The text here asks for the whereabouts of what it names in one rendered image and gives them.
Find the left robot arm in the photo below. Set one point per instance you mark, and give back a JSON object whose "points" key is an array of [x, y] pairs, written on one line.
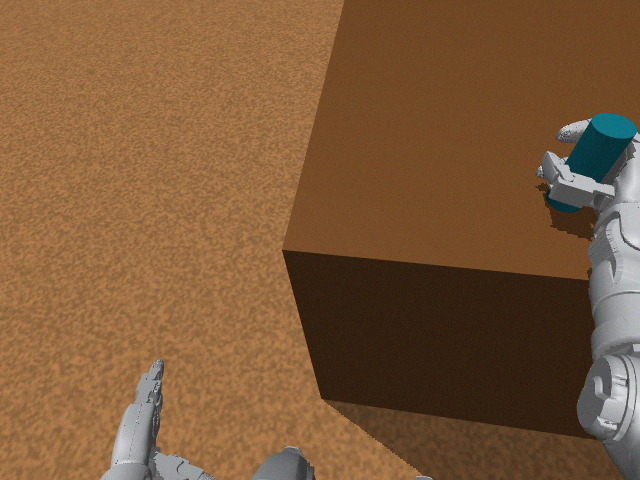
{"points": [[128, 471]]}

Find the right robot arm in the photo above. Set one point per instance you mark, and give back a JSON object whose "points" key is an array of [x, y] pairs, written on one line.
{"points": [[609, 404]]}

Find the left robot hand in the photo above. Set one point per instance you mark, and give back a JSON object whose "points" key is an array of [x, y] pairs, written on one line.
{"points": [[136, 437]]}

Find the can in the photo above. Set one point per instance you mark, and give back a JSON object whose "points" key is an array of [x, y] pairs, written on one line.
{"points": [[603, 141]]}

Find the right robot hand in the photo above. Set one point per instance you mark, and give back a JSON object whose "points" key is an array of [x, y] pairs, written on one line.
{"points": [[621, 184]]}

